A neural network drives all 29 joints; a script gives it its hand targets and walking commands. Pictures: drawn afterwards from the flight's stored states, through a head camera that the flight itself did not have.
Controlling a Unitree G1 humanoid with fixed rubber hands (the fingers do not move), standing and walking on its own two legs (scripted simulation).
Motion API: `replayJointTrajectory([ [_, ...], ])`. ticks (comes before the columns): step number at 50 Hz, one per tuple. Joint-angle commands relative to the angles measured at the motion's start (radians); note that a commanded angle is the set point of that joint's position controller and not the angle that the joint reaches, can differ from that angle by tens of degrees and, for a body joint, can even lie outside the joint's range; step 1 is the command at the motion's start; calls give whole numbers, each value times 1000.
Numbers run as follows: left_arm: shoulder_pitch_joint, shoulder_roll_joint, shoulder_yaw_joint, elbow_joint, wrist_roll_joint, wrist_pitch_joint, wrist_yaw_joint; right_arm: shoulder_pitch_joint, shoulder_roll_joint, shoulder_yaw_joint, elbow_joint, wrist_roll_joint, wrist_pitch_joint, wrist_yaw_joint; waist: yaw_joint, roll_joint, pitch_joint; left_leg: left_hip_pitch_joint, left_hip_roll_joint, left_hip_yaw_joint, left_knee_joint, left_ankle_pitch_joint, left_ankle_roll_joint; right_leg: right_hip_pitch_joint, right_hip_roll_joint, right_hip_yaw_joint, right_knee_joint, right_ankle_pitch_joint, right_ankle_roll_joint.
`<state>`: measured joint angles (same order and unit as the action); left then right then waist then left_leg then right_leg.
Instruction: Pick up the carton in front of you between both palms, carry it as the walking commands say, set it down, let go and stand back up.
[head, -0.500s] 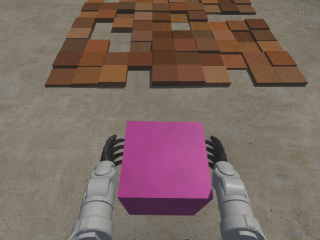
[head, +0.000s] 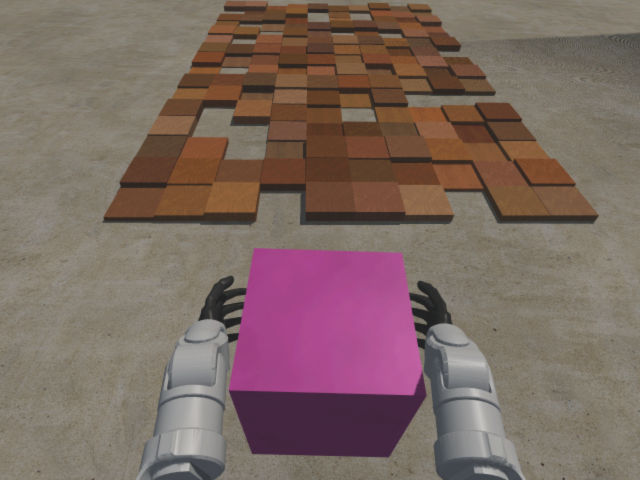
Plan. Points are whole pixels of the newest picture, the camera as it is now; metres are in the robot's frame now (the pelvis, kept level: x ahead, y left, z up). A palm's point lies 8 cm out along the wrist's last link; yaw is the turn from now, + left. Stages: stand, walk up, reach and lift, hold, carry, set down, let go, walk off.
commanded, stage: reach and lift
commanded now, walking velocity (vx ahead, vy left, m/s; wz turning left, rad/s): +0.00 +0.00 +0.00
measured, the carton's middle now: (324, 357) +0.30 +0.00 -0.04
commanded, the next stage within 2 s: hold in 0.74 s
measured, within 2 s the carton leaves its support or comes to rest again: neither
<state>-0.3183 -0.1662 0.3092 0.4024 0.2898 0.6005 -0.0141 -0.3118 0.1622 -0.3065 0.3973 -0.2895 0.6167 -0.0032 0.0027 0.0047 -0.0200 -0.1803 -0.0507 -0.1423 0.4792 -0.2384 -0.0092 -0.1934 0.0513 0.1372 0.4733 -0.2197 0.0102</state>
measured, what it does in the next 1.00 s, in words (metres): stands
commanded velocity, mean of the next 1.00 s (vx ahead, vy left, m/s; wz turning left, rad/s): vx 0.00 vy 0.00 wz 0.00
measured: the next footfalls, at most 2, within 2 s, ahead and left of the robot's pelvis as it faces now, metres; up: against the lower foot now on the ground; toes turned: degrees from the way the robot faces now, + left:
right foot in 1.82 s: +0.19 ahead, -0.09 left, +0.00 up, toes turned -7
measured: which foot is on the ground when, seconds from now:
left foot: down 0.00-1.00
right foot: down 0.00-1.00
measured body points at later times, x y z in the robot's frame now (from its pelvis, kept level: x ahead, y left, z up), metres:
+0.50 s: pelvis +0.02 +0.00 +0.01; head -0.02 +0.00 +0.45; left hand +0.32 +0.15 +0.03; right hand +0.32 -0.15 +0.03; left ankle +0.02 +0.13 -0.74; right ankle +0.03 -0.13 -0.74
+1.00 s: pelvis +0.01 +0.00 +0.01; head -0.04 +0.00 +0.45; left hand +0.31 +0.15 +0.05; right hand +0.31 -0.15 +0.05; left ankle +0.02 +0.13 -0.74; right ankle +0.03 -0.13 -0.74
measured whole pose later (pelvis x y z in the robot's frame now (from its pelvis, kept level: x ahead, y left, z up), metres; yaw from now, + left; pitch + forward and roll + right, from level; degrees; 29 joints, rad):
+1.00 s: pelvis +0.01 +0.00 +0.01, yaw +0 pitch -7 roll +0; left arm -0.27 -0.15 0.23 0.24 0.27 0.75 -0.01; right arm -0.26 0.15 -0.23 0.24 -0.27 0.76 0.00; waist 0.00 0.00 0.00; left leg -0.03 -0.04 -0.14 0.35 -0.20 0.00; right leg -0.04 0.04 0.13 0.35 -0.19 0.01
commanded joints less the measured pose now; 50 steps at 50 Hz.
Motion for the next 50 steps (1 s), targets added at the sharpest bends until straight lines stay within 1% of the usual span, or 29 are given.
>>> replayJointTrajectory([
  [1, -527, -960, -541, 39, -213, -11, -241, -564, 958, 556, 10, 228, -26, 253, 2, -2, -212, 13, -29, 68, -96, 26, 8, 78, 32, -69, -81, 13, -6],
  [8, -506, -943, -544, 22, -210, 0, -237, -537, 948, 557, -2, 225, -15, 246, 2, -6, -220, 44, -34, 72, -110, 78, 5, 108, 33, -67, -97, 71, 0],
  [23, -385, -920, -590, -88, -241, 36, -227, -418, 925, 599, -109, 254, 21, 235, 0, -4, -228, 119, -44, 64, -134, 250, -6, 176, 42, -60, -124, 238, 8],
  [29, -363, -915, -603, -122, -250, 51, -224, -396, 914, 611, -145, 263, 35, 235, -1, -2, -218, 135, -44, 60, -143, 274, -9, 186, 45, -59, -132, 256, 8],
  [36, -365, -912, -609, -140, -254, 67, -222, -400, 904, 615, -165, 267, 50, 236, 0, 0, -203, 142, -43, 60, -151, 261, -10, 185, 46, -60, -139, 235, 7],
  [38, -371, -919, -628, -163, -265, 72, -221, -408, 909, 637, -189, 278, 55, 237, 0, 0, -216, 153, -42, 60, -152, 271, -10, 194, 46, -60, -140, 242, 7],
  [41, -373, -920, -671, -229, -294, 95, -217, -414, 910, 680, -251, 306, 77, 234, 0, 0, -254, 180, -41, 57, -155, 319, -13, 219, 47, -58, -145, 284, 9],
  [43, -357, -897, -657, -224, -288, 118, -211, -396, 889, 667, -245, 299, 100, 228, 1, 0, -217, 174, -41, 56, -168, 295, -13, 215, 46, -58, -157, 263, 8],
  [47, -362, -864, -599, -171, -252, 141, -213, -396, 860, 605, -192, 262, 123, 229, 1, 0, -112, 141, -38, 64, -188, 163, -8, 179, 41, -63, -177, 139, 3],
  [50, -406, -878, -597, -168, -253, 139, -222, -439, 876, 603, -188, 263, 122, 235, 1, -1, -120, 134, -36, 68, -183, 137, -4, 178, 38, -65, -173, 117, 4],
])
